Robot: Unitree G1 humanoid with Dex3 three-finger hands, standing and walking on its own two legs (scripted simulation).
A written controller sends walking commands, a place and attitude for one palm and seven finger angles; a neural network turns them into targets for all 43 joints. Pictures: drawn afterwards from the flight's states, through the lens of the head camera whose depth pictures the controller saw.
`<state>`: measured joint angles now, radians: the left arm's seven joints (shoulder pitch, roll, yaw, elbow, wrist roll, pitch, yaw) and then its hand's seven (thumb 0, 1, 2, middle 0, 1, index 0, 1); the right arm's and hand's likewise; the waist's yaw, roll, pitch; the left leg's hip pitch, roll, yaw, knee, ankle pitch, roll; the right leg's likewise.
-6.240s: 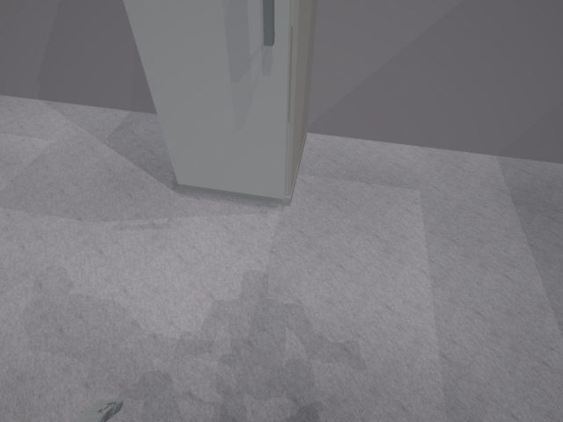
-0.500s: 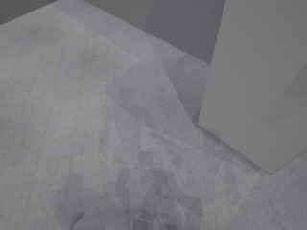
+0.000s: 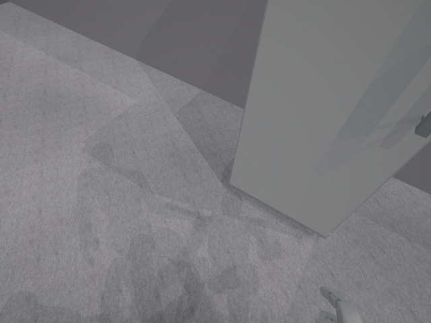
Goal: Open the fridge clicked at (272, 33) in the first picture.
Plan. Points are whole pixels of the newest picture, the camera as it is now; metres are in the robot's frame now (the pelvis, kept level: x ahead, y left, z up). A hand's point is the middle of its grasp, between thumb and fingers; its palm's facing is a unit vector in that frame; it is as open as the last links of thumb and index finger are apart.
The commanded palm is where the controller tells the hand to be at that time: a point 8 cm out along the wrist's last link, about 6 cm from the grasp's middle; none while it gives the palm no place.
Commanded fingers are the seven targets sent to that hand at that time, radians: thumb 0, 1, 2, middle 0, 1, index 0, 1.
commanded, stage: turn to face it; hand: right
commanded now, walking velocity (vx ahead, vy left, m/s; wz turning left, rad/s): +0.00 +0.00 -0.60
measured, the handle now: out of the picture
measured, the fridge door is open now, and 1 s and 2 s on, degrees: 0 0 0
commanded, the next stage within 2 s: take the last steps up to it in 0.62 s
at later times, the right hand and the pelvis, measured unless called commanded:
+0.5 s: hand out of the picture -0.09 -0.26 -0.19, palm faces +0.35 +0.90 -0.25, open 7.4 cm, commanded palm none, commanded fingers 0.00 -0.90 -0.90 0.20 0.30 0.20 0.30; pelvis -0.03 -0.05 -0.01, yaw -17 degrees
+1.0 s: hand out of the picture -0.07 -0.26 -0.15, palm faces +0.37 +0.91 -0.20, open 7.4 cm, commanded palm none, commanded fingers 0.00 -0.90 -0.90 0.20 0.30 0.20 0.30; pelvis -0.05 -0.06 +0.02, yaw -23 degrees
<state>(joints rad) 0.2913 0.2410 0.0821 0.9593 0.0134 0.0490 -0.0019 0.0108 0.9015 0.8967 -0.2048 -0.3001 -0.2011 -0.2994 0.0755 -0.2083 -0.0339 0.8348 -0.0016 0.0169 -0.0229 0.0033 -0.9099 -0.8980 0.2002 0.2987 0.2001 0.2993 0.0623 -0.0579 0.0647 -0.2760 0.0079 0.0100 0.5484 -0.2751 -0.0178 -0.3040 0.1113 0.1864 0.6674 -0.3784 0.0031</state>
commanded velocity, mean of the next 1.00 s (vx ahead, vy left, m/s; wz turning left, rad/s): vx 0.09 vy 0.03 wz -0.26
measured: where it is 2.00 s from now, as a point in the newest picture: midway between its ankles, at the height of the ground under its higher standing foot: (225, 321)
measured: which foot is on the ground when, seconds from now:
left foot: down 0.00-0.44, up 0.46-1.00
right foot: up 0.00-0.40, down 0.42-1.00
